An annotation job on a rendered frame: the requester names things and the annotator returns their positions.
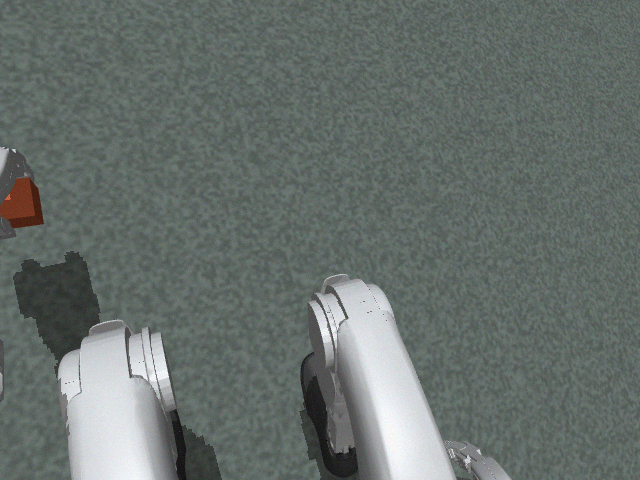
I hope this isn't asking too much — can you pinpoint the right robot foot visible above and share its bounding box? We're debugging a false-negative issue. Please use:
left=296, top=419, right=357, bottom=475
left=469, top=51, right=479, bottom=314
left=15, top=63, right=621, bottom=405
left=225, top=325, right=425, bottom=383
left=300, top=352, right=358, bottom=478

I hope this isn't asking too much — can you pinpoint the small box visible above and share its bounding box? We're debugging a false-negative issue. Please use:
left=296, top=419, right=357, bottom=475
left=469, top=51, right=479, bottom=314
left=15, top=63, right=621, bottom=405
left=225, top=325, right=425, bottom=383
left=0, top=178, right=44, bottom=228

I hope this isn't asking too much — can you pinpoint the right robot hand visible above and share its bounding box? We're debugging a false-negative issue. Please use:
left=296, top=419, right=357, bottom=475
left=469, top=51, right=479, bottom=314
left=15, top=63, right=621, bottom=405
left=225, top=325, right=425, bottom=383
left=443, top=440, right=512, bottom=480

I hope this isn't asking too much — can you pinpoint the left robot hand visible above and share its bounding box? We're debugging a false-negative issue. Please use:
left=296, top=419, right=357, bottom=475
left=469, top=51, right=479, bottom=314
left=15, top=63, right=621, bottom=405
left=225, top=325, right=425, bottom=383
left=0, top=147, right=35, bottom=240

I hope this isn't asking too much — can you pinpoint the left robot foot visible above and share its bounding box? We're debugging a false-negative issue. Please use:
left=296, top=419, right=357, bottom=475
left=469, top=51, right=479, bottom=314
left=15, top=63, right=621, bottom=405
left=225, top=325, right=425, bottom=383
left=170, top=410, right=186, bottom=480

